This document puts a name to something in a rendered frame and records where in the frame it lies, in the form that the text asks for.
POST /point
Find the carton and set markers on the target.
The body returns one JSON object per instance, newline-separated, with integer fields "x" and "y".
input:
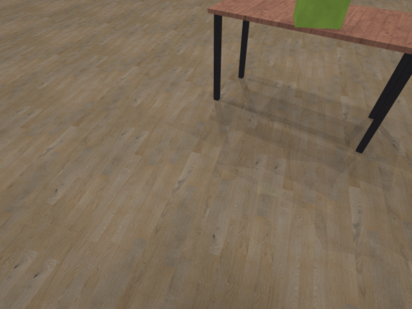
{"x": 320, "y": 13}

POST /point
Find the table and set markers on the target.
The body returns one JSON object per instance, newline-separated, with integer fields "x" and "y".
{"x": 381, "y": 28}

